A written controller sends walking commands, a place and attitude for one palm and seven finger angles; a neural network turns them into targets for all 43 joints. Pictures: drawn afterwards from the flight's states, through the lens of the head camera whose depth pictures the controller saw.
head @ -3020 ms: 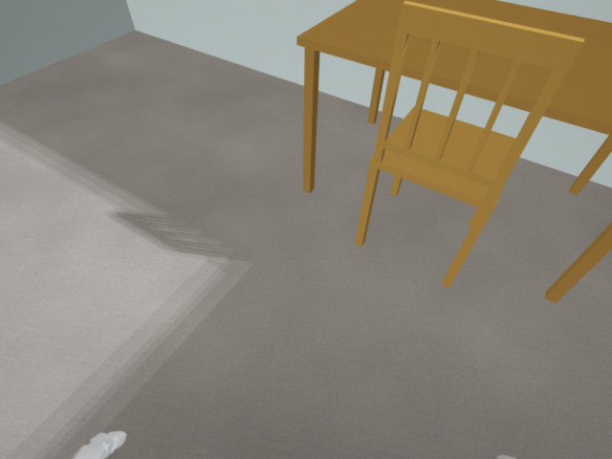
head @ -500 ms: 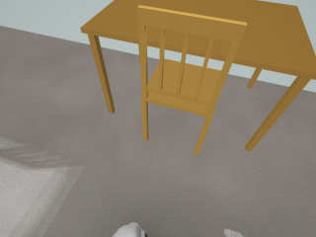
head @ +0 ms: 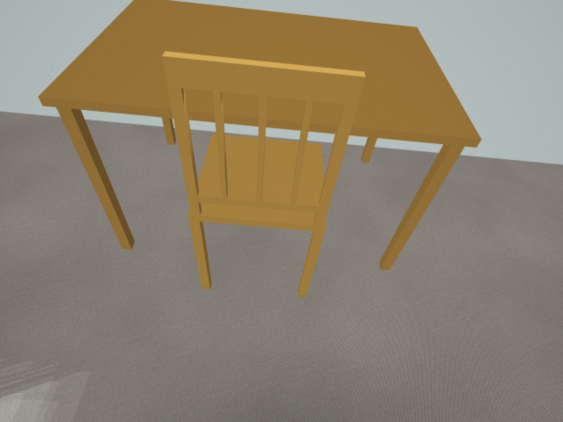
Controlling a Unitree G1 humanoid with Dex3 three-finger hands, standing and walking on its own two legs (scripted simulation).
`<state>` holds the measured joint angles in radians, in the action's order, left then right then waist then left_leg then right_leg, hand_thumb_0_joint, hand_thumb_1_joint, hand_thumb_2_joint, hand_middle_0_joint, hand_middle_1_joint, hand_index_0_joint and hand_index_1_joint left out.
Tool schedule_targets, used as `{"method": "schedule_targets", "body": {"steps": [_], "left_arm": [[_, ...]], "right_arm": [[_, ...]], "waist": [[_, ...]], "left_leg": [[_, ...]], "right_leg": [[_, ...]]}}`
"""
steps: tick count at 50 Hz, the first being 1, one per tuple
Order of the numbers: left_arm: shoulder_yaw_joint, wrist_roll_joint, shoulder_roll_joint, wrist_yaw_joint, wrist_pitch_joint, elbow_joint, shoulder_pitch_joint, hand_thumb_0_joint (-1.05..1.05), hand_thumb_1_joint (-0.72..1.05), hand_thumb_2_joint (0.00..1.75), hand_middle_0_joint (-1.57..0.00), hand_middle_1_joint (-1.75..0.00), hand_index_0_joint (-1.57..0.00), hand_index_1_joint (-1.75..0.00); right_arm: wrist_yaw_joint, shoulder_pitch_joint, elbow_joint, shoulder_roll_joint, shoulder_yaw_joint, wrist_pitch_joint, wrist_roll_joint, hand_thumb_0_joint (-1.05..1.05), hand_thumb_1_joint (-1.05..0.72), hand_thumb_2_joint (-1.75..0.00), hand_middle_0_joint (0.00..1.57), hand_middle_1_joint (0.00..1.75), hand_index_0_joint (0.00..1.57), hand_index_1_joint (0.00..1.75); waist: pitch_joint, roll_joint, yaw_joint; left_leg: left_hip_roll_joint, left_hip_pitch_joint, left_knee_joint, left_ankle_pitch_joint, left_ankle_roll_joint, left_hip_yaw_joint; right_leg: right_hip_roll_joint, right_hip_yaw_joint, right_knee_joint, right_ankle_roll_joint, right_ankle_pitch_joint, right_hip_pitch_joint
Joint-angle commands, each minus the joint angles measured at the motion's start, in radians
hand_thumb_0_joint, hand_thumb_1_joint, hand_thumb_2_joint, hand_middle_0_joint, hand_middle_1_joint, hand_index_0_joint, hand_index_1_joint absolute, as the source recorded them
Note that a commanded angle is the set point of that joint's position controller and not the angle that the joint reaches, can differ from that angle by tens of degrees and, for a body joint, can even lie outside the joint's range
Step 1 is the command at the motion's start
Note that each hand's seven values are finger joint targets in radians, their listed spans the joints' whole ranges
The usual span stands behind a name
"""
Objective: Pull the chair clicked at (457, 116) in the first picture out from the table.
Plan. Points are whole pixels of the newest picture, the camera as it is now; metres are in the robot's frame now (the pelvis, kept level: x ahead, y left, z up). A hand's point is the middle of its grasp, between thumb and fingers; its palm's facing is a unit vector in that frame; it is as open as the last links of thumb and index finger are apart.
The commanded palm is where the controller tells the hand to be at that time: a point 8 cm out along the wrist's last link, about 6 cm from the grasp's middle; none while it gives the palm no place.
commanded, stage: take the last steps up to it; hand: left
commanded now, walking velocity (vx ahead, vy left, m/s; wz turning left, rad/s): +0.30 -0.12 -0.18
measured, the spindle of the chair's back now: (261, 153) +0.72 +0.07 -0.07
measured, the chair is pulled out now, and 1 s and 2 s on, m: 0.00 0.00 0.00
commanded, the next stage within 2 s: come to a stop and stand still in 0.70 s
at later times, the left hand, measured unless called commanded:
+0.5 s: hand (244, 386) +0.22 +0.06 -0.17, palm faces +0.00 -0.99 -0.14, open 7.2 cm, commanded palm none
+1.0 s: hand (240, 381) +0.23 +0.07 -0.19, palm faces +0.03 -0.99 -0.12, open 7.3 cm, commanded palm none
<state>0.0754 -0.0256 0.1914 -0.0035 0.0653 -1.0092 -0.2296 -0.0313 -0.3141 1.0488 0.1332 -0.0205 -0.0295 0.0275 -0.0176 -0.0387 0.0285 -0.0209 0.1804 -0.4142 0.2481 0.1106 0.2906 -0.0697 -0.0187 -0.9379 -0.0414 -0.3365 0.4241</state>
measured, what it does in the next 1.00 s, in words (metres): walks ahead: right foot, then left foot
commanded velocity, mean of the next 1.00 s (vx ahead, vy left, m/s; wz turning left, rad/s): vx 0.12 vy -0.06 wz -0.02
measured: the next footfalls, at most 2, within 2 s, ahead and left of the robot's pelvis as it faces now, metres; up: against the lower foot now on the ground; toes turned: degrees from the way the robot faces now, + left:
right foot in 0.38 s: +0.14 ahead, -0.20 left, +0.00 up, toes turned -11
left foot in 0.78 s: +0.31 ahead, -0.01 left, +0.00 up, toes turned +4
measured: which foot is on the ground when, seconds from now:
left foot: down 0.00-0.40, up 0.42-0.76, down 0.78-1.00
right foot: up 0.00-0.36, down 0.38-0.80, up 0.82-1.00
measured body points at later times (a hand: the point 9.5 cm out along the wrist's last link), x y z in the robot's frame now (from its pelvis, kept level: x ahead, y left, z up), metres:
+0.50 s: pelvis +0.11 -0.10 -0.01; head +0.12 -0.10 +0.44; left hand +0.22 +0.11 -0.15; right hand -0.01 -0.30 -0.16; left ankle +0.03 +0.02 -0.68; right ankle +0.11 -0.20 -0.74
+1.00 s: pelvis +0.24 -0.09 +0.00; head +0.28 -0.06 +0.45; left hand +0.23 +0.12 -0.18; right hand +0.33 -0.32 -0.14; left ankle +0.27 -0.01 -0.74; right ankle +0.21 -0.23 -0.69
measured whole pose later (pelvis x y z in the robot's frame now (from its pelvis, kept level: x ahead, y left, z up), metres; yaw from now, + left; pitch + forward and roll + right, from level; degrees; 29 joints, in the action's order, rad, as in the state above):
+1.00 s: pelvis +0.24 -0.09 +0.00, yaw -3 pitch -1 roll -1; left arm 0.03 -0.01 0.15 0.03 0.02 -1.10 -0.29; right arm -0.05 -0.12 1.03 0.13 -0.01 -0.03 0.00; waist -0.08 -0.06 -0.04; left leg 0.00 0.23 -0.44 0.20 0.07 0.14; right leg -0.05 -0.01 -0.90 -0.03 -0.41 0.38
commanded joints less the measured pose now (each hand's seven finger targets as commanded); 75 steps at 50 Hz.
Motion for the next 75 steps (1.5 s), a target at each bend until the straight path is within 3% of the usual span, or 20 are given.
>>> {"method": "schedule_targets", "body": {"steps": [1, 11, 17, 19, 20, 21, 23, 26, 35, 37, 38, 40, 44, 49, 55, 60, 61, 63, 64, 75], "left_arm": [[0.000, -0.008, 0.045, -0.013, -0.031, 0.077, 0.081, 0.00, 0.90, 0.90, -0.20, -0.30, -0.20, -0.30], [-0.016, -0.003, 0.003, -0.028, -0.055, 0.086, 0.181, 0.00, 0.90, 0.90, -0.20, -0.30, -0.20, -0.30], [-0.014, 0.002, 0.007, -0.020, -0.074, 0.024, 0.070, 0.00, 0.90, 0.90, -0.20, -0.30, -0.20, -0.30], [0.004, -0.002, 0.096, -0.003, -0.090, -0.045, -0.117, 0.00, 0.90, 0.90, -0.20, -0.30, -0.20, -0.30], [0.027, 0.003, 0.194, 0.008, -0.097, -0.081, -0.238, 0.00, 0.90, 0.90, -0.20, -0.30, -0.20, -0.30], [0.031, 0.018, 0.217, 0.014, -0.094, -0.087, -0.267, 0.00, 0.90, 0.90, -0.20, -0.30, -0.20, -0.30], [0.016, 0.017, 0.138, 0.022, -0.103, -0.055, -0.128, 0.00, 0.90, 0.90, -0.20, -0.30, -0.20, -0.30], [-0.014, 0.009, 0.042, 0.028, -0.126, -0.036, -0.049, 0.00, 0.90, 0.90, -0.20, -0.30, -0.20, -0.30], [-0.016, 0.001, 0.086, 0.024, -0.138, -0.067, -0.136, 0.00, 0.90, 0.90, -0.20, -0.30, -0.20, -0.30], [-0.016, 0.009, 0.096, 0.024, -0.132, -0.076, -0.124, 0.00, 0.90, 0.90, -0.20, -0.30, -0.20, -0.30], [-0.019, 0.012, 0.084, 0.022, -0.129, -0.077, -0.131, 0.00, 0.90, 0.90, -0.20, -0.30, -0.20, -0.30], [-0.034, 0.022, 0.016, 0.017, -0.125, -0.040, -0.165, 0.00, 0.90, 0.90, -0.20, -0.30, -0.20, -0.30], [-0.039, 0.015, -0.002, 0.034, -0.081, -0.098, -0.181, 0.00, 0.90, 0.90, -0.20, -0.30, -0.20, -0.30], [-0.031, 0.008, 0.021, 0.050, -0.030, -0.081, -0.191, 0.00, 0.90, 0.90, -0.20, -0.30, -0.20, -0.30], [-0.012, 0.004, 0.028, 0.048, -0.013, -0.012, -0.111, 0.00, 0.90, 0.90, -0.20, -0.30, -0.20, -0.30], [-0.015, 0.004, 0.030, 0.050, -0.042, -0.009, -0.148, 0.00, 0.90, 0.90, -0.20, -0.30, -0.20, -0.30], [-0.016, -0.003, 0.056, 0.053, -0.054, -0.013, -0.159, 0.00, 0.90, 0.90, -0.20, -0.30, -0.20, -0.30], [-0.006, -0.007, 0.189, 0.054, -0.072, 0.017, -0.093, 0.00, 0.90, 0.90, -0.20, -0.30, -0.20, -0.30], [-0.008, -0.004, 0.198, 0.051, -0.069, 0.032, -0.077, 0.00, 0.90, 0.90, -0.20, -0.30, -0.20, -0.30], [0.010, -0.002, 0.163, 0.059, -0.076, 0.042, -0.087, 0.00, 0.90, 0.90, -0.20, -0.30, -0.20, -0.30]], "right_arm": [[-0.013, -0.154, 0.002, 0.180, -0.050, -0.020, 0.006, 0.00, -0.90, -0.90, 0.20, 0.30, 0.20, 0.30], [-0.005, -0.235, 0.073, 0.170, -0.047, -0.023, 0.014, 0.00, -0.90, -0.90, 0.20, 0.30, 0.20, 0.30], [0.008, -0.199, 0.091, 0.153, -0.038, -0.015, 0.010, 0.00, -0.90, -0.90, 0.20, 0.30, 0.20, 0.30], [0.022, -0.156, 0.073, 0.111, -0.029, -0.017, -0.007, 0.00, -0.90, -0.90, 0.20, 0.30, 0.20, 0.30], [0.027, -0.104, 0.025, 0.063, -0.015, -0.013, -0.012, 0.00, -0.90, -0.90, 0.20, 0.30, 0.20, 0.30], [0.027, -0.019, -0.003, 0.102, -0.023, -0.004, -0.005, 0.00, -0.90, -0.90, 0.20, 0.30, 0.20, 0.30], [0.033, -0.035, 0.007, 0.083, -0.040, 0.004, -0.004, 0.00, -0.90, -0.90, 0.20, 0.30, 0.20, 0.30], [0.031, -0.086, 0.026, 0.048, -0.038, 0.011, 0.003, 0.00, -0.90, -0.90, 0.20, 0.30, 0.20, 0.30], [0.040, 0.068, -0.047, 0.048, -0.025, -0.012, -0.004, 0.00, -0.90, -0.90, 0.20, 0.30, 0.20, 0.30], [0.031, -0.005, -0.020, 0.069, -0.023, -0.022, -0.002, 0.00, -0.90, -0.90, 0.20, 0.30, 0.20, 0.30], [0.024, -0.086, 0.004, 0.111, -0.030, -0.029, 0.001, 0.00, -0.90, -0.90, 0.20, 0.30, 0.20, 0.30], [0.007, -0.183, 0.008, 0.267, -0.057, -0.027, 0.002, 0.00, -0.90, -0.90, 0.20, 0.30, 0.20, 0.30], [-0.018, 0.112, -0.041, 0.115, 0.005, -0.022, -0.013, 0.00, -0.90, -0.90, 0.20, 0.30, 0.20, 0.30], [-0.029, 0.104, -0.028, 0.141, -0.024, 0.007, -0.024, 0.00, -0.90, -0.90, 0.20, 0.30, 0.20, 0.30], [-0.023, 0.120, -0.056, 0.183, -0.059, 0.042, -0.007, 0.00, -0.90, -0.90, 0.20, 0.30, 0.20, 0.30], [-0.007, 0.130, -0.065, 0.181, -0.065, 0.052, -0.007, 0.00, -0.90, -0.90, 0.20, 0.30, 0.20, 0.30], [0.001, 0.111, -0.062, 0.155, -0.063, 0.053, -0.014, 0.00, -0.90, -0.90, 0.20, 0.30, 0.20, 0.30], [0.007, 0.082, -0.091, 0.082, -0.052, 0.070, -0.022, 0.00, -0.90, -0.90, 0.20, 0.30, 0.20, 0.30], [0.009, 0.084, -0.092, 0.108, -0.060, 0.087, -0.016, 0.00, -0.90, -0.90, 0.20, 0.30, 0.20, 0.30], [0.031, 0.082, -0.077, 0.124, -0.054, 0.086, -0.007, 0.00, -0.90, -0.90, 0.20, 0.30, 0.20, 0.30]], "waist": [[-0.053, 0.095, 0.046], [-0.056, 0.126, 0.067], [-0.042, 0.138, -0.005], [0.022, -0.036, -0.096], [0.031, -0.224, -0.134], [-0.005, -0.143, -0.153], [-0.080, -0.132, -0.081], [-0.090, -0.030, 0.005], [-0.037, -0.065, -0.022], [0.007, -0.050, 0.017], [0.062, -0.002, 0.049], [0.136, 0.334, 0.058], [-0.032, 0.127, -0.059], [0.048, 0.127, -0.054], [0.051, 0.204, -0.032], [0.078, 0.189, -0.063], [0.089, 0.105, -0.066], [0.050, -0.206, -0.040], [0.045, -0.094, -0.041], [0.016, -0.140, -0.078]], "left_leg": [[-0.386, -0.154, 0.262, 0.075, 0.065, -0.376], [-0.362, -0.180, 0.247, 0.026, 0.041, -0.282], [-0.277, -0.032, 0.111, 0.020, -0.021, -0.165], [-0.189, 0.218, -0.175, 0.068, -0.077, -0.028], [-0.072, 0.466, -0.458, 0.352, -0.114, -0.009], [-0.078, 0.515, -0.657, 0.386, -0.098, -0.147], [-0.116, 0.497, -0.748, 0.226, -0.083, -0.220], [-0.132, 0.395, -0.690, 0.091, -0.107, -0.235], [-0.049, 0.218, -0.262, 0.028, -0.099, -0.176], [-0.010, 0.057, -0.114, -0.076, -0.090, -0.157], [-0.034, -0.084, -0.048, -0.186, -0.078, -0.199], [-0.419, -0.308, 0.072, -0.588, 0.125, -0.653], [-0.294, 0.047, 0.104, -0.753, 0.068, -0.368], [-0.282, -0.040, 0.075, -0.884, 0.050, -0.299], [-0.287, -0.047, 0.032, -0.761, 0.062, -0.311], [-0.229, 0.014, -0.050, -0.447, -0.001, -0.317], [-0.163, 0.034, -0.119, -0.268, -0.054, -0.281], [0.012, 0.185, -0.329, 0.310, -0.146, -0.236], [0.005, 0.163, -0.434, 0.322, -0.145, -0.290], [-0.012, 0.307, -0.551, 0.123, -0.180, -0.301]], "right_leg": [[-0.035, 0.008, 0.064, 0.023, -0.044, 0.173], [-0.025, -0.053, 0.223, 0.059, -0.038, 0.116], [0.042, -0.149, 0.467, 0.080, 0.087, -0.186], [-0.087, 0.020, 0.549, 0.153, -0.010, -0.507], [-0.299, 0.370, 0.686, 0.261, -0.126, -0.620], [-0.354, 0.450, 0.775, 0.300, -0.153, -0.529], [-0.287, 0.327, 0.806, 0.252, -0.221, -0.348], [-0.206, 0.113, 0.790, 0.222, 0.118, -0.233], [-0.167, 0.033, 0.646, 0.210, 0.559, -0.303], [-0.122, -0.009, 0.514, 0.172, 0.607, -0.303], [-0.084, -0.028, 0.358, 0.138, 0.549, -0.266], [0.089, -0.094, -0.118, 0.058, -0.278, 0.092], [-0.016, 0.045, -0.074, 0.028, -0.117, -0.054], [0.007, 0.017, 0.034, -0.001, -0.046, -0.084], [0.032, 0.013, 0.044, 0.010, -0.094, -0.047], [0.028, -0.020, 0.416, 0.022, 0.116, -0.225], [-0.006, 0.014, 0.555, 0.021, 0.252, -0.275], [-0.324, 0.333, 0.634, 0.171, 0.601, -0.231], [-0.351, 0.295, 0.644, 0.226, 0.580, -0.170], [-0.237, 0.193, 0.643, 0.199, 0.341, -0.315]]}}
